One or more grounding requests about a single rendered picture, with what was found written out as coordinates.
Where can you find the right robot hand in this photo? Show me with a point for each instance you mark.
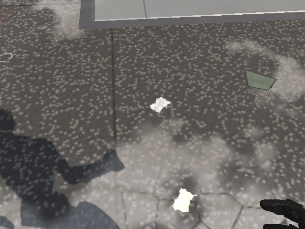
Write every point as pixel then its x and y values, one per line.
pixel 287 208

